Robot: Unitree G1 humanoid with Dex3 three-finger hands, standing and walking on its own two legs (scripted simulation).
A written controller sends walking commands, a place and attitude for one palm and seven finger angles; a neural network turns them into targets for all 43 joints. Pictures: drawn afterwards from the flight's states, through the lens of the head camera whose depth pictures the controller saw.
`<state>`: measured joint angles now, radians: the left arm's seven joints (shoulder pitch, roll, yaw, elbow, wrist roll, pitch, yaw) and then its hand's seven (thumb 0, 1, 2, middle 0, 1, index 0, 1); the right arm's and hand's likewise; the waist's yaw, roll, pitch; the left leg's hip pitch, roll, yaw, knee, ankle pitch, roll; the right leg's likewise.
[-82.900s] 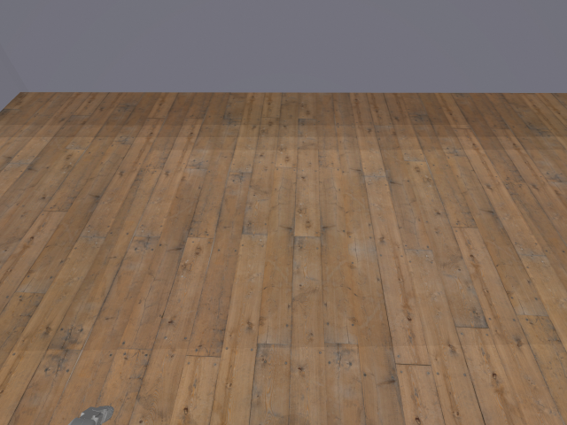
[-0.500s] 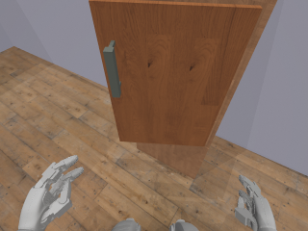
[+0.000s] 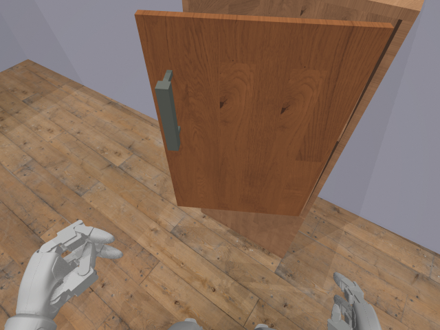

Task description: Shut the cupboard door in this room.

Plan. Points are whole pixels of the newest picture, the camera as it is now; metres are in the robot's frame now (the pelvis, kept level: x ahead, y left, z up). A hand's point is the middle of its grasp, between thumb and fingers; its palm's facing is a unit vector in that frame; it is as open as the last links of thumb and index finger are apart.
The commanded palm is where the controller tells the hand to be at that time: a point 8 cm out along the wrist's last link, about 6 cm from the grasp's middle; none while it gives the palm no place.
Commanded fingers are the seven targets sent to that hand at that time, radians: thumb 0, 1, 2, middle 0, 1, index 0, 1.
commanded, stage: raise the hand and make a fist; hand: left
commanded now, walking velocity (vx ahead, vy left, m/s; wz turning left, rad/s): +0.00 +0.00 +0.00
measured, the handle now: (171, 112) +0.49 +0.13 +0.13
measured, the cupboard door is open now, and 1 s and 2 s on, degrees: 27 27 27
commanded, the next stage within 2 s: bring the fist close to the handle in 1.06 s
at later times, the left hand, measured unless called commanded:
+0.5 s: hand (75, 239) +0.23 +0.22 +0.11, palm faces +0.02 -1.00 -0.06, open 3.1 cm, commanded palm +0.20 +0.28 +0.12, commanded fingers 0.00 0.90 0.90 -1.30 -1.50 -1.30 -1.50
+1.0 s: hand (83, 225) +0.24 +0.21 +0.13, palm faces +0.03 -1.00 -0.06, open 3.1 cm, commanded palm +0.21 +0.26 +0.13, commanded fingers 0.00 0.90 0.90 -1.30 -1.50 -1.30 -1.50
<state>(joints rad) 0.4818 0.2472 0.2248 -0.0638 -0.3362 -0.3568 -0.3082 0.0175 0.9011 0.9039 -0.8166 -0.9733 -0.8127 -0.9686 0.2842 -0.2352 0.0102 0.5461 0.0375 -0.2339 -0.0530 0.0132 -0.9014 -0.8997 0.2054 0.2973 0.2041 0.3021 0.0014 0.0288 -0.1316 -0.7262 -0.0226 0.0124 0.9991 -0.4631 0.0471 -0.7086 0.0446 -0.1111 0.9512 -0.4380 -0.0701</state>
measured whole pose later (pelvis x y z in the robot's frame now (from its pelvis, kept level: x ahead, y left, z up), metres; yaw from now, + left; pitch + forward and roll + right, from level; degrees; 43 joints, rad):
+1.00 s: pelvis +0.01 +0.02 +0.04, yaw +0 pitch +3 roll -2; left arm 0.33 0.26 0.17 -0.13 -0.26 -0.15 -0.20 0.02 0.90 0.90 -1.30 -1.50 -1.30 -1.50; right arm 0.27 -0.26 0.05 0.57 0.04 -0.24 -0.05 0.01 -0.90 -0.90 0.20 0.30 0.20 0.30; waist 0.01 0.04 -0.08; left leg -0.42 -0.05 0.02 0.74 -0.37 0.08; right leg -0.41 0.03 -0.08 0.70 -0.35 -0.04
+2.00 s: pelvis +0.02 +0.00 +0.04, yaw -1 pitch +5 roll +0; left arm -0.13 0.17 0.06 0.25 -0.18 -0.16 -0.05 0.02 0.90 0.90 -1.30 -1.50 -1.30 -1.50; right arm 0.25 -0.25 0.04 0.61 0.05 -0.13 -0.02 0.01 -0.90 -0.90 0.20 0.30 0.20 0.30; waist -0.02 0.03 -0.07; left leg -0.42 -0.04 0.04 0.71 -0.37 0.04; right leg -0.43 0.05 -0.07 0.70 -0.36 -0.07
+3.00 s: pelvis +0.01 +0.00 +0.04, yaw -1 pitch +7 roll +0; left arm -0.56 0.19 0.09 0.76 -0.15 -0.27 -0.05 0.02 0.90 0.90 -1.32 -1.50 -1.30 -1.50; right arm 0.28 -0.25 0.03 0.64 0.05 -0.04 -0.01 0.01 -0.91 -0.90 0.20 0.30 0.20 0.30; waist -0.06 0.02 -0.06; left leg -0.49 -0.03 0.04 0.72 -0.35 0.05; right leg -0.50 0.05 -0.06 0.71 -0.33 -0.07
